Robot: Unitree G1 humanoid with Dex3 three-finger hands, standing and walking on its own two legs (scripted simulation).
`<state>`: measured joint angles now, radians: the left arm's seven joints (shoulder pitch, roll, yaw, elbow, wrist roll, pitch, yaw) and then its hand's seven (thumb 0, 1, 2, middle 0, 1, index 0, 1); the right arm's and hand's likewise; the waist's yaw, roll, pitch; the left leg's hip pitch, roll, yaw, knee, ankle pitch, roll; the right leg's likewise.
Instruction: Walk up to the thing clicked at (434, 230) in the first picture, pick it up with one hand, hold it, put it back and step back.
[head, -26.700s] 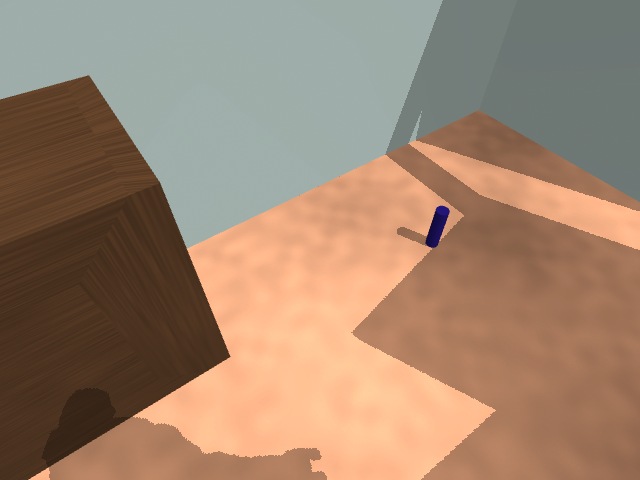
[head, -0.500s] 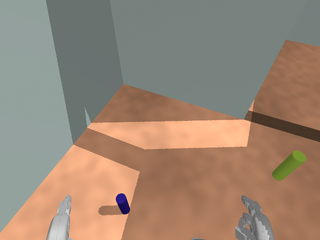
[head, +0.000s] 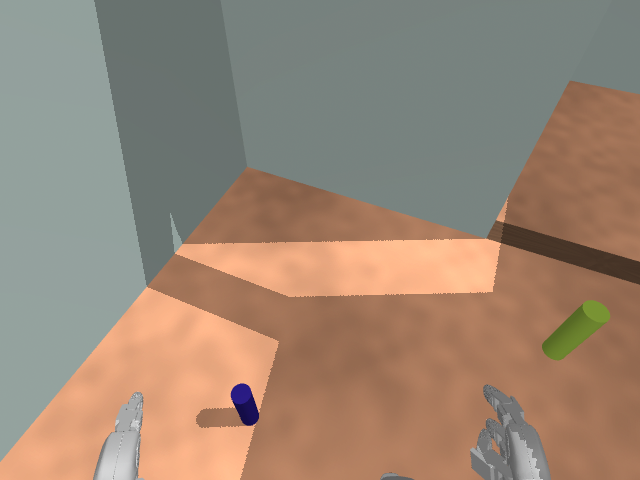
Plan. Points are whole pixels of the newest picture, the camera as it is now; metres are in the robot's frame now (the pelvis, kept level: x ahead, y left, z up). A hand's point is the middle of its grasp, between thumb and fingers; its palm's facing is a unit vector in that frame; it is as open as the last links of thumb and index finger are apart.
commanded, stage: home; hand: left
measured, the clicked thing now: (245, 405) +0.41 +0.19 -0.63
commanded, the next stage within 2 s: stand in 0.62 s
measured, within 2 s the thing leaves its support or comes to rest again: neither
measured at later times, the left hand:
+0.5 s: hand (173, 458) +0.18 +0.18 -0.06, palm faces +0.11 -0.95 -0.28, open 17.6 cm
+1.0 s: hand (172, 457) +0.18 +0.18 -0.06, palm faces +0.11 -0.95 -0.28, open 13.8 cm
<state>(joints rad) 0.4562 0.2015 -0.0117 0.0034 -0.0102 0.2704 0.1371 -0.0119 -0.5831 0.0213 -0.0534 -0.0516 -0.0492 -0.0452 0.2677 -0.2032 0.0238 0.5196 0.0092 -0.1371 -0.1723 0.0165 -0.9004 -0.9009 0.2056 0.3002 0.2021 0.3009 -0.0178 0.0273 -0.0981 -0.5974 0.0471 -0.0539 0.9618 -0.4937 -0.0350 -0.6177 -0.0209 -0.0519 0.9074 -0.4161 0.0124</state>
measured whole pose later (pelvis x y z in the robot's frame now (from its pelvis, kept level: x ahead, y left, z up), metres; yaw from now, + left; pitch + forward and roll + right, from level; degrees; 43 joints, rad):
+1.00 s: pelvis +0.01 +0.00 +0.00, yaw +0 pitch +8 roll -2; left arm 0.46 0.20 -0.01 -0.01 -0.01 0.28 0.13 -0.01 -0.07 0.51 -0.18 -0.25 -0.17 -0.25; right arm 0.27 -0.20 0.02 0.53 0.00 -0.14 -0.17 0.02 -0.90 -0.90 0.21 0.30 0.20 0.30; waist -0.02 0.03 -0.10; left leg -0.59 0.05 -0.05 0.97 -0.51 -0.03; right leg -0.61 -0.02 -0.05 0.91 -0.43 0.02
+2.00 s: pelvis +0.00 +0.00 +0.06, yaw +0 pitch -4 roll +0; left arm 0.14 0.32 0.00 1.14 0.02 -0.01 0.01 0.00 0.91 0.90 -0.20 -0.31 -0.20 -0.30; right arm 0.15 -0.31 -0.02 1.11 -0.03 -0.01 -0.01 0.01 -0.90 -0.90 0.20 0.30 0.20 0.30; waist 0.02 0.02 0.05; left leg -0.11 0.01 -0.02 0.39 -0.22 -0.03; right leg -0.16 -0.05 -0.04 0.41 -0.19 0.02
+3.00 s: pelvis +0.01 -0.01 +0.06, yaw -1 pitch -3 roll +0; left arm 0.09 0.33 0.02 1.17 0.01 -0.02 0.00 0.00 0.91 0.90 -0.20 -0.30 -0.20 -0.30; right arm 0.13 -0.34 -0.01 1.14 -0.02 -0.01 0.00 0.01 -0.90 -0.90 0.20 0.30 0.20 0.30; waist 0.01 0.01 0.05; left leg -0.08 0.05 0.00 0.32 -0.20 -0.05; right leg -0.14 -0.01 -0.02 0.35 -0.16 0.00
